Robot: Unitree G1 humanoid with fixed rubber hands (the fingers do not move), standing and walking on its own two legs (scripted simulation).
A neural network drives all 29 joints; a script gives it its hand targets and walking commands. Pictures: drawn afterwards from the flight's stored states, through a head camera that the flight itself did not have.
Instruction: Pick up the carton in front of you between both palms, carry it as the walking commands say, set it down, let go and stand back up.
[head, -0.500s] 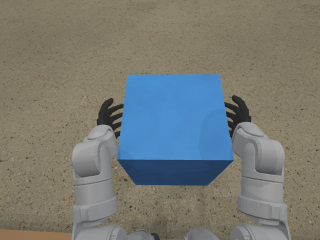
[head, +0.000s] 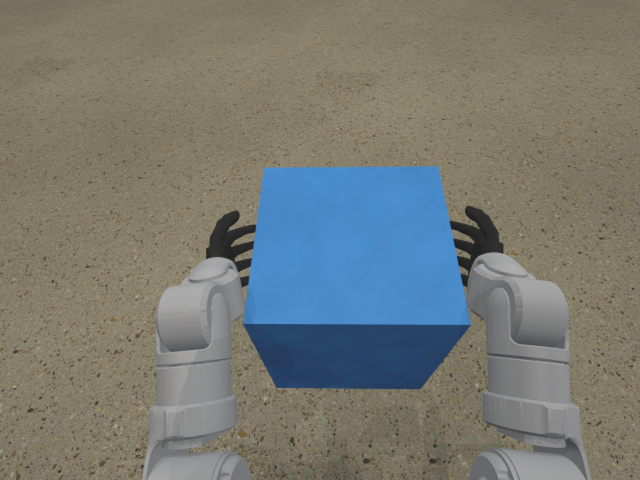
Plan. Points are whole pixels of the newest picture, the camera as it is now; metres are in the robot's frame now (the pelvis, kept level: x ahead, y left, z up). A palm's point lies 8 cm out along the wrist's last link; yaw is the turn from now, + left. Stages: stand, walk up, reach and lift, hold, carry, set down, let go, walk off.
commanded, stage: carry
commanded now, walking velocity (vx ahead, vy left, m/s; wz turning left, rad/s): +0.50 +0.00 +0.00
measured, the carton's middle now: (349, 288) +0.35 +0.02 +0.05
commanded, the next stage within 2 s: none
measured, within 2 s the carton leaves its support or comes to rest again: neither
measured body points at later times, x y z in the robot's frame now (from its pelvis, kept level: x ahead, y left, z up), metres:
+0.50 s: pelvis +0.34 +0.01 +0.03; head +0.38 +0.00 +0.48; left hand +0.67 +0.13 +0.08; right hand +0.64 -0.18 +0.08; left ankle +0.39 +0.06 -0.71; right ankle +0.22 -0.08 -0.61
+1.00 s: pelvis +0.67 -0.08 +0.03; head +0.66 -0.09 +0.48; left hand +0.91 +0.08 +0.11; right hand +0.92 -0.22 +0.11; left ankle +0.60 +0.05 -0.63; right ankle +0.69 -0.15 -0.71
